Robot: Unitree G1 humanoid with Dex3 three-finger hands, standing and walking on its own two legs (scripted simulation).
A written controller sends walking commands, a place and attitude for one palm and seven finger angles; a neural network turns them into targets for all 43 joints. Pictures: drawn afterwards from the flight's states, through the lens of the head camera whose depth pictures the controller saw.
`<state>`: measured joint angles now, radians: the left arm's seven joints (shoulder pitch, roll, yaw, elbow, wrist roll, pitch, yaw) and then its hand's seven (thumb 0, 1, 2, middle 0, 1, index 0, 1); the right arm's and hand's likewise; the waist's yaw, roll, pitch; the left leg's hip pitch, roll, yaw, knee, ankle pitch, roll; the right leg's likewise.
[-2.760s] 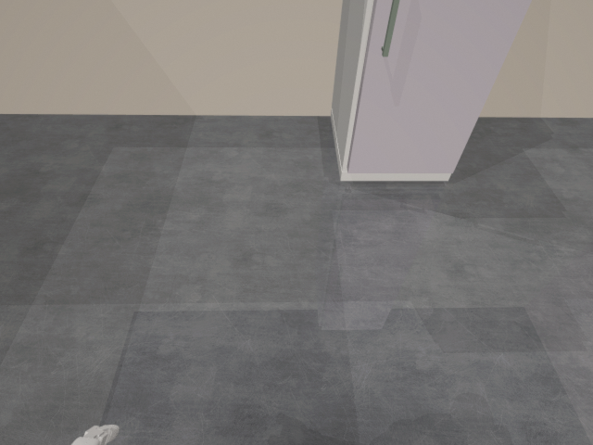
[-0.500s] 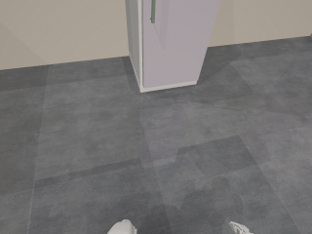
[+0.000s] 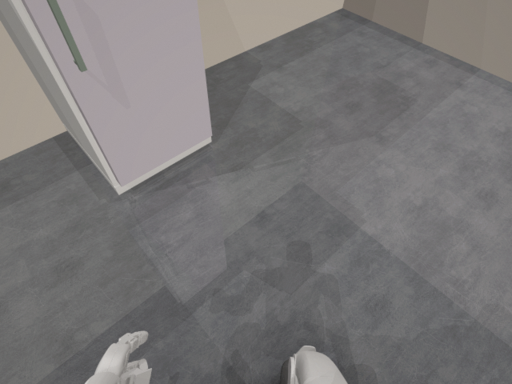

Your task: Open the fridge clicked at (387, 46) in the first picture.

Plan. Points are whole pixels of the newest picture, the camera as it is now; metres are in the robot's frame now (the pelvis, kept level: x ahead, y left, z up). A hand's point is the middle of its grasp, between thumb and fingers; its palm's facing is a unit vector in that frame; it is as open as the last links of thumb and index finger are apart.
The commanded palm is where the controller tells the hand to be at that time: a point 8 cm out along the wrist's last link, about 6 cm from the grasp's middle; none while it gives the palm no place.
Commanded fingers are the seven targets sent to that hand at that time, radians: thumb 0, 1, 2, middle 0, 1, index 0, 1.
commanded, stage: walk to a spot facing it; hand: left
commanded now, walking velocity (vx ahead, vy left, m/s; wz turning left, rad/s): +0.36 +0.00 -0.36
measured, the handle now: (53, 9) +0.99 +0.52 +0.08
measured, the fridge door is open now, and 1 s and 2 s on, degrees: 0 0 0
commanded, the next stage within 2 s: turn to face it in 0.94 s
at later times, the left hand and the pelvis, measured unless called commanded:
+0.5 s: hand (154, 330) +0.24 +0.19 -0.18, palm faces -0.03 -0.98 -0.22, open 7.3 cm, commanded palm none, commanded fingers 0.00 0.90 0.90 -0.20 -0.30 -0.20 -0.30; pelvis +0.22 -0.01 +0.00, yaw -7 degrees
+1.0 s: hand (212, 192) +0.57 +0.10 -0.17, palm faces -0.36 -0.91 -0.21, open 7.3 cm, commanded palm none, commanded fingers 0.00 0.90 0.90 -0.20 -0.30 -0.20 -0.30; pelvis +0.42 -0.05 -0.01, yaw -20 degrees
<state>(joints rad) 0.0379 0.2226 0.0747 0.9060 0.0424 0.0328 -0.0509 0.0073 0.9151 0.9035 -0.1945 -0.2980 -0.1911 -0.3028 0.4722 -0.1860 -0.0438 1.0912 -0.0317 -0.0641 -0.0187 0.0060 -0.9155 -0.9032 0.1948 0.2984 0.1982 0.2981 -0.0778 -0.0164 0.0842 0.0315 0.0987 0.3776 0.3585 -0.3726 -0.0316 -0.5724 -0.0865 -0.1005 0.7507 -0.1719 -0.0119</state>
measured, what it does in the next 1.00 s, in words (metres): walks ahead, turning right: right foot, then left foot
